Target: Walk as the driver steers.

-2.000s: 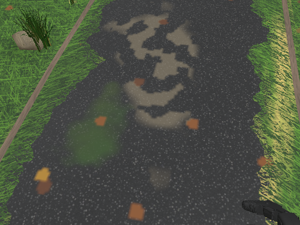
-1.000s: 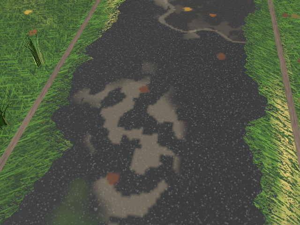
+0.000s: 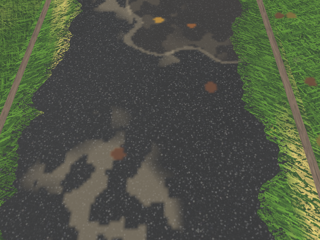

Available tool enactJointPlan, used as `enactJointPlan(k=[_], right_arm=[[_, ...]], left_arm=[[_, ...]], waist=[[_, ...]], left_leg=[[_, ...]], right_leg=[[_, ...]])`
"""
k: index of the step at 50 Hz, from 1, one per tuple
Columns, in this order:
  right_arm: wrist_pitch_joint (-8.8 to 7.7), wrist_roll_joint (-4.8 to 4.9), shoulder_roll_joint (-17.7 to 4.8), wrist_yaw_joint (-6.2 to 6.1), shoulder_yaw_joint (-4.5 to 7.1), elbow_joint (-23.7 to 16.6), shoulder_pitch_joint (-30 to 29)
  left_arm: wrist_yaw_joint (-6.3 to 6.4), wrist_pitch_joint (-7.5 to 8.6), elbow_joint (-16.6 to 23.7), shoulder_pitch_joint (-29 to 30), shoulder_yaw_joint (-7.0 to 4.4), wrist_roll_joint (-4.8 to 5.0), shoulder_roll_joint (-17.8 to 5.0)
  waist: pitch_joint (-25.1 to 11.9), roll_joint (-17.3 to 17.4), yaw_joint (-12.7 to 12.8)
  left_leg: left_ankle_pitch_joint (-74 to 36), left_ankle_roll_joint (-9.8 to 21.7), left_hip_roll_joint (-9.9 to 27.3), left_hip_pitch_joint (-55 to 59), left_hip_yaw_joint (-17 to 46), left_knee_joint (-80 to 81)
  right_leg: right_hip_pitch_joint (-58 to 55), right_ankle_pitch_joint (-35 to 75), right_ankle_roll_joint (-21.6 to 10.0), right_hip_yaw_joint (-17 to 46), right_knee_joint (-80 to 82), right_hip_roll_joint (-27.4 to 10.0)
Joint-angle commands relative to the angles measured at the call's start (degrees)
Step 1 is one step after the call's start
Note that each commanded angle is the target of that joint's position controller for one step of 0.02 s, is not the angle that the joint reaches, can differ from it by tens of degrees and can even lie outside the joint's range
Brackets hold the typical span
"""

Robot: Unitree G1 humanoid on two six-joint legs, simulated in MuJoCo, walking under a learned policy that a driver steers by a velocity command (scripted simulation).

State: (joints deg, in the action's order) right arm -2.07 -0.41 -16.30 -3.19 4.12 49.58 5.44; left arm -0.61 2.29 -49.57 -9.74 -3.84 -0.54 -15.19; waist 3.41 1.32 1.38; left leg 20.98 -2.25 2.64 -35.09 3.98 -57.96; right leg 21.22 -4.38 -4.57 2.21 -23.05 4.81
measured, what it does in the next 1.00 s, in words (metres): steps on the spot, turning right: left foot, then right foot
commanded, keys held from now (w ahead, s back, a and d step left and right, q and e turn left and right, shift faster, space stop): e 1.00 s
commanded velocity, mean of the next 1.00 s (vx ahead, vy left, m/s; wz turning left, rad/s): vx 0.03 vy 0.00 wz -0.57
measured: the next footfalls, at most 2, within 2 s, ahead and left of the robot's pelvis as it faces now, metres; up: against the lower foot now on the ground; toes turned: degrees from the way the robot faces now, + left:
left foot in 0.24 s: +0.15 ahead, +0.15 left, +0.00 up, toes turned -14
right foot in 0.66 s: +0.05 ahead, -0.11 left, +0.00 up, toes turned -26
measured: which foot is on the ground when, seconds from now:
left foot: up 0.00-0.22, down 0.24-0.66, up 0.68-1.00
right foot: down 0.00-0.24, up 0.26-0.64, down 0.66-1.00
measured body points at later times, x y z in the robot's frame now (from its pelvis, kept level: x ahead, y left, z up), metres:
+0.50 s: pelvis +0.06 +0.04 +0.01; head +0.10 +0.05 +0.45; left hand +0.28 +0.28 -0.11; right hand +0.10 -0.26 -0.10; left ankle +0.11 +0.16 -0.74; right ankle +0.02 -0.10 -0.67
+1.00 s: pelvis +0.05 -0.01 +0.00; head +0.06 -0.06 +0.45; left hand +0.33 +0.14 -0.07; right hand +0.01 -0.34 -0.11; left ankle +0.16 +0.11 -0.69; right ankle +0.02 -0.10 -0.74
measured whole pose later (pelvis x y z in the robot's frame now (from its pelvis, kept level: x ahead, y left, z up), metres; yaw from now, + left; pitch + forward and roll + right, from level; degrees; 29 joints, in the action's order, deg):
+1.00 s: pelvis +0.05 -0.01 +0.00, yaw -35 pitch +3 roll +2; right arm 0.1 -0.2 -18.1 -2.0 5.2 42.9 6.6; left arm 1.5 -1.4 -36.7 -10.7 -4.1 0.4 -17.3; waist 1.8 1.1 0.4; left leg 19.0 -4.6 -0.2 -29.0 4.6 -49.7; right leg 17.4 -11.1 -3.2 7.7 -26.4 4.4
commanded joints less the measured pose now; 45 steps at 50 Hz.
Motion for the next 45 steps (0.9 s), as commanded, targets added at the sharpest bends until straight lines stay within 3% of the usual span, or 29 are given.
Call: enactJointPlan(k=[1,4,6,9,11,12,13,14,15,16,17,18,20,22,26,29,32,33,34,35,36,37,38,39,42,45], right_arm=[[1.02,-0.10,-4.4,-0.57,1.37,-1.6,5.6],[1.28,0.24,-4.2,-0.40,1.27,-3.4,1.1],[0.90,0.39,-4.4,-0.15,1.18,-4.3,-0.7],[-0.32,0.78,-5.0,0.55,1.20,-4.7,-0.1],[-1.14,1.02,-5.5,1.22,1.47,-3.6,4.5],[-1.29,0.44,-8.0,1.25,2.13,-3.2,6.5],[-0.72,-0.59,-11.7,0.73,2.71,-4.1,5.5],[-0.17,-2.73,-12.6,1.09,2.88,-4.6,4.9],[-0.24,-2.25,-9.6,1.09,2.25,-6.1,2.7],[-0.19,-1.44,-7.2,0.98,1.71,-6.8,0.8],[0.04,-0.74,-6.4,0.94,1.45,-7.4,-0.5],[0.30,-0.11,-6.2,0.79,1.31,-7.4,-0.8],[0.94,-0.40,-6.7,0.43,1.26,-7.2,0.0],[1.50,-0.58,-7.5,-0.11,1.59,-6.8,2.1],[1.95,-0.15,-10.3,-0.02,2.57,-7.0,2.0],[1.85,0.63,-11.4,0.83,3.06,-7.0,1.9],[1.80,2.15,-11.5,1.27,3.22,-6.6,1.0],[1.72,1.95,-9.5,1.57,2.75,-5.3,4.0],[1.71,-0.17,-6.0,2.08,1.77,-5.8,5.4],[1.46,-1.80,-4.2,1.99,0.95,-9.5,2.4],[1.22,-0.60,-7.3,1.56,1.83,-10.4,-2.2],[1.41,0.69,-8.4,1.25,2.32,-10.5,-3.0],[1.75,0.55,-8.4,0.66,2.60,-9.3,-1.5],[2.16,0.01,-9.0,0.16,2.87,-8.6,-0.5],[1.90,-0.06,-8.0,0.45,2.91,-8.7,2.1],[1.62,0.10,-6.6,0.63,2.38,-9.9,0.6]], left_arm=[[1.46,-0.24,4.9,1.7,-2.48,0.74,-10.1],[2.24,-1.20,5.4,1.1,-2.64,1.12,-10.3],[2.58,-1.76,5.7,0.6,-2.82,1.09,-10.5],[2.84,-2.56,6.7,0.6,-2.93,1.13,-10.4],[3.08,-3.19,8.1,2.5,-2.60,1.63,-9.8],[3.28,-3.47,8.7,1.4,-1.96,1.66,-7.8],[3.18,-3.62,8.8,-2.4,-1.04,1.11,-3.6],[2.98,-2.89,10.8,-2.4,-2.09,1.40,-7.0],[2.71,-2.58,9.5,-3.4,-3.45,1.00,-11.8],[2.65,-3.02,8.5,-3.9,-4.09,1.39,-12.7],[2.96,-3.94,7.6,-4.6,-4.05,1.45,-11.3],[2.95,-4.62,7.9,-4.3,-3.79,1.30,-10.1],[2.45,-5.13,9.6,-2.3,-3.04,1.96,-7.7],[2.18,-5.05,11.8,1.1,-2.43,2.14,-6.4],[1.06,-4.94,14.3,2.8,-1.72,1.70,-5.6],[0.19,-5.45,15.1,2.5,-2.21,1.69,-6.9],[-0.60,-5.86,14.2,-1.4,-2.93,1.62,-7.0],[-0.18,-5.84,13.3,-4.2,-3.67,1.54,-8.4],[0.80,-5.62,13.5,-6.5,-5.35,1.56,-14.3],[0.97,-4.92,15.5,-5.7,-5.53,0.24,-18.9],[0.29,-3.51,15.4,-7.2,-5.04,-1.12,-16.3],[0.27,-2.50,15.2,-4.6,-4.39,-0.92,-14.8],[0.68,-2.23,15.4,-0.9,-3.98,0.15,-13.2],[1.01,-2.34,15.8,1.3,-3.25,1.04,-11.4],[1.81,-2.53,16.4,1.5,-2.70,0.60,-10.8],[2.34,-2.60,16.3,0.1,-2.85,0.95,-11.4]], waist=[[-11.2,-6.8,-2.4],[-9.4,-8.1,-0.9],[-8.4,-9.0,-0.3],[-8.7,-10.0,-0.8],[-9.3,-9.8,-4.1],[-10.9,-7.1,-4.0],[-12.5,6.4,-0.7],[-10.9,17.4,-0.1],[-10.9,11.1,-0.1],[-10.1,7.3,0.3],[-9.4,5.2,0.7],[-8.2,5.5,0.2],[-6.5,7.2,-0.6],[-6.6,8.6,-2.6],[-8.4,9.5,-3.5],[-7.8,10.2,-3.4],[-7.5,9.1,-0.7],[-8.3,5.3,-0.2],[-9.2,-9.1,-0.8],[-10.0,-19.9,-1.0],[-13.5,-13.0,3.3],[-10.2,-10.6,1.5],[-8.4,-8.1,-0.4],[-7.5,-8.4,-1.3],[-9.0,-9.0,-2.5],[-8.6,-8.8,-1.6]], left_leg=[[-5.8,-0.9,-0.8,4.7,0.8,5.4],[-7.7,-1.4,-2.1,5.3,1.6,12.4],[-6.7,-1.7,-3.0,6.5,1.9,16.2],[-3.9,-1.4,-4.4,10.5,1.9,22.5],[-10.8,-0.1,-4.1,18.5,0.7,34.7],[-15.9,1.7,1.6,26.0,3.5,38.0],[-29.2,6.8,14.8,32.9,14.2,38.1],[-39.3,16.1,21.9,31.9,25.9,39.4],[-40.8,17.3,21.6,31.6,22.5,38.6],[-39.9,14.8,17.7,31.0,15.9,37.3],[-36.9,12.6,14.6,30.8,11.4,36.7],[-36.3,12.5,13.8,30.0,9.2,36.9],[-34.1,12.9,11.6,28.1,4.3,38.6],[-32.9,13.9,12.3,30.9,2.9,39.5],[-32.0,14.2,14.3,30.1,-0.6,39.5],[-29.3,13.5,15.5,28.8,-2.0,38.7],[-24.8,9.6,15.1,26.4,-4.5,32.9],[-19.8,6.0,13.0,21.9,-7.4,27.3],[-2.5,0.4,7.1,9.1,-13.2,11.7],[19.4,-2.8,-0.5,-5.4,-10.1,-2.6],[18.2,-2.2,-0.4,-5.4,-2.3,-10.0],[13.0,-1.0,0.5,-5.6,-0.9,-11.2],[7.7,-0.6,1.3,-5.5,-0.3,-9.4],[4.7,-0.8,1.4,-4.4,0.0,-8.1],[-1.3,-1.4,-0.8,-0.1,-0.4,-7.3],[-2.6,-2.1,-1.7,-0.6,0.4,1.1]], right_leg=[[-4.9,8.6,-9.8,14.7,6.8,-14.5],[-4.5,-5.0,-8.1,17.5,7.3,-13.1],[-4.8,-7.6,-8.0,19.5,6.7,-12.8],[-7.1,-1.0,-7.6,23.2,3.5,-12.5],[-6.8,4.1,-5.2,23.5,-0.5,-10.4],[-2.9,-0.6,-2.3,21.4,-5.2,-7.8],[4.9,-20.4,1.2,11.8,-19.0,-0.5],[15.4,-33.8,3.7,6.0,-29.3,4.0],[16.1,-31.1,5.2,7.3,-38.8,0.1],[16.4,-27.2,6.3,6.5,-42.3,-0.6],[16.7,-24.5,7.6,5.5,-44.6,-1.4],[17.5,-22.1,8.6,4.9,-47.0,-1.9],[16.7,-18.7,9.7,1.8,-45.1,-2.7],[17.2,-17.1,10.4,0.2,-39.3,-4.1],[8.8,-16.5,9.5,-2.6,-27.6,-6.5],[3.3,-15.9,7.5,-5.1,-20.2,-6.0],[-5.6,-7.6,3.6,-7.2,-5.7,-4.3],[-13.1,-1.5,1.6,-5.4,-0.6,-3.7],[-23.3,16.5,-2.7,10.5,2.2,-14.9],[-25.3,31.9,-14.1,26.8,0.5,-27.4],[-21.7,23.4,-17.1,26.9,3.0,-27.1],[-19.1,16.7,-13.7,21.7,3.8,-23.1],[-16.8,10.9,-10.0,18.1,3.8,-19.7],[-14.6,9.3,-8.4,16.5,4.1,-18.2],[-12.1,9.8,-8.4,15.1,4.4,-15.6],[-13.9,7.4,-8.5,17.1,3.9,-15.2]])
Keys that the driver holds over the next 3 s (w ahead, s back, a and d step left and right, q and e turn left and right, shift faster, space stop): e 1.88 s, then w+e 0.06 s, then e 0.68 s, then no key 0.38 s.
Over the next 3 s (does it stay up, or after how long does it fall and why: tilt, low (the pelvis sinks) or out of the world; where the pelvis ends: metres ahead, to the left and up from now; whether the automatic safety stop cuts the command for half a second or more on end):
stays up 0.03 -0.08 0.00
